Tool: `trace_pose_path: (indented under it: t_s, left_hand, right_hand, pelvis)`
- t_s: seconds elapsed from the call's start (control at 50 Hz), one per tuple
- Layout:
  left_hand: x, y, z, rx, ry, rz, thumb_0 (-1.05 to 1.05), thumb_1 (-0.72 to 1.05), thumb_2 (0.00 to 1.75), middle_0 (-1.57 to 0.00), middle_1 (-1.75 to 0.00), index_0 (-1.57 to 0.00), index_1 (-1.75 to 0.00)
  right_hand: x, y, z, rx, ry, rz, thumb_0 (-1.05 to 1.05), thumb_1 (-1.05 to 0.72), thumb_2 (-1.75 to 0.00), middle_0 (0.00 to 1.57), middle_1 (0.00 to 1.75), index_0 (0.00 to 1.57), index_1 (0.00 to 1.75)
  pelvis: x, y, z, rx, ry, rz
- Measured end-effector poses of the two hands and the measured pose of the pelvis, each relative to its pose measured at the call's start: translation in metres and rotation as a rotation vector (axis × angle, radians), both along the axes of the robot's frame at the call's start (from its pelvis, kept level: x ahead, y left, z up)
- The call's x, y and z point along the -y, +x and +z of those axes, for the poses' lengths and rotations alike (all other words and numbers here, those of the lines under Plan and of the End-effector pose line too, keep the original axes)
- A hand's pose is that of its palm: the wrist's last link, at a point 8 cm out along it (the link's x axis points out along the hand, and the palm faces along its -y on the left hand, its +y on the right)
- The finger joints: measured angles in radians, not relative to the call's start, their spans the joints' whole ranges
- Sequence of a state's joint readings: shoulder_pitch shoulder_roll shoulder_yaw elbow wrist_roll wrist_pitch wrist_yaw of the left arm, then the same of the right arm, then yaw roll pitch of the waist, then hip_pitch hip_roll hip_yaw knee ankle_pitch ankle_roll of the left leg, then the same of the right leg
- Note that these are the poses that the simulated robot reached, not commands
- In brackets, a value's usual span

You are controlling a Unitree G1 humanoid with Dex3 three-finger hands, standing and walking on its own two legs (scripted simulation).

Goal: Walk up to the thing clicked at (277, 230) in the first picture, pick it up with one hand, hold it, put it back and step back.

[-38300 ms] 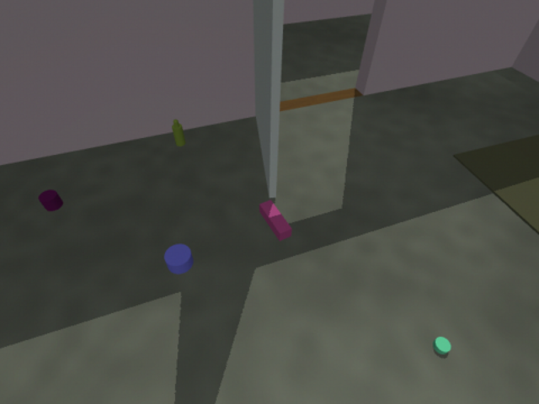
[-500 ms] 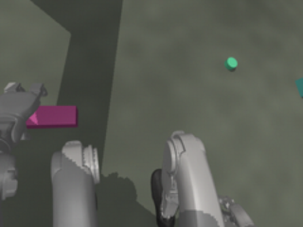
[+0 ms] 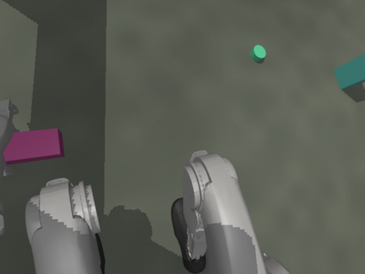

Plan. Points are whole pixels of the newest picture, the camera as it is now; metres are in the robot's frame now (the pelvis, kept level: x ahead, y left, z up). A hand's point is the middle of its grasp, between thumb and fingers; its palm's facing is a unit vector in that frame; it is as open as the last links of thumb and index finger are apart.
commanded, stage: rest palm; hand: left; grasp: from above
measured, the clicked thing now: (12, 148) +0.41 +0.30 -0.26
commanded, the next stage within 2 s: close in 0.84 s
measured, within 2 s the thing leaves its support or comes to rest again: neither
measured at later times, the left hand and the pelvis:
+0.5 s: hand (19, 151) +0.40 +0.27 -0.23, palm faces -0.40 -0.06 -0.91, open 14.2 cm; pelvis +0.00 +0.01 +0.00, yaw -2 degrees
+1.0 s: hand (19, 158) +0.38 +0.28 -0.24, palm faces -0.45 -0.08 -0.89, open 14.1 cm; pelvis +0.00 +0.01 +0.00, yaw -3 degrees
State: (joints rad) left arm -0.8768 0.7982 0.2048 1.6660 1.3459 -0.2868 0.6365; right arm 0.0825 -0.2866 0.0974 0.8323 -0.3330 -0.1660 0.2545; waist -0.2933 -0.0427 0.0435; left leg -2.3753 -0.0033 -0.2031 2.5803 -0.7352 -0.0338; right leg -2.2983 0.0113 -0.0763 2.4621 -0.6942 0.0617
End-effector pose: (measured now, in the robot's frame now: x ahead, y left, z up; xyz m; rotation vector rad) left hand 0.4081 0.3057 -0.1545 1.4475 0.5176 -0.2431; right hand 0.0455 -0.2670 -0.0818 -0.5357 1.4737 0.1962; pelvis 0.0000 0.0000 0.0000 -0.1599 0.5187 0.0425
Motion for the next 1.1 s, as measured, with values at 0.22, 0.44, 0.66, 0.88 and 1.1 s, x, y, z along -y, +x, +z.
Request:
trace_pose_path:
  t_s: [0.22, 0.44, 0.66, 0.88, 1.1]
  left_hand:
    - [0.008, -0.013, -0.012, -0.009, -0.055, -0.102, 0.0, -0.52, 1.01, -0.08, -0.97, -0.07, -0.99]
    - [0.03, -0.016, -0.014, 0.07, 0.003, -0.166, 0.0, -0.52, 1.01, -0.08, -0.96, -0.07, -0.98]
    - [0.006, -0.002, -0.022, 0.008, 0.003, 0.026, 0.0, -0.52, 0.99, -0.07, -0.98, -0.07, -0.99]
    - [0.004, -0.015, -0.031, -0.039, -0.065, -0.101, 0.0, -0.52, 0.98, -0.07, -1.0, -0.07, -1.01]
    - [0.037, -0.017, -0.023, 0.101, -0.001, -0.215, 0.0, -0.48, 0.98, -0.09, -0.99, -0.09, -0.99]
  right_hand:
    - [-0.004, 0.005, 0.004, -0.016, -0.002, 0.058, 0.0, -0.9, -0.89, 0.2, 0.3, 0.2, 0.3]
    - [0.0, 0.029, 0.016, 0.063, -0.003, 0.121, 0.0, -0.9, -0.89, 0.2, 0.3, 0.2, 0.3]
    - [-0.001, 0.029, 0.021, 0.084, 0.011, 0.114, 0.0, -0.91, -0.9, 0.2, 0.3, 0.2, 0.3]
    - [-0.02, 0.003, 0.014, -0.036, 0.051, 0.11, 0.0, -0.91, -0.9, 0.2, 0.3, 0.2, 0.3]
    - [-0.013, 0.021, 0.026, 0.053, 0.046, 0.134, 0.0, -0.9, -0.89, 0.2, 0.3, 0.2, 0.3]
  pelvis:
    - [-0.002, -0.001, -0.001, 0.028, -0.015, -0.008]
    - [-0.006, -0.004, 0.001, 0.039, -0.029, -0.014]
    - [-0.008, -0.003, 0.0, 0.034, -0.041, -0.014]
    - [-0.009, -0.002, 0.002, 0.059, -0.054, -0.016]
    - [-0.01, -0.006, 0.005, 0.066, -0.055, -0.029]
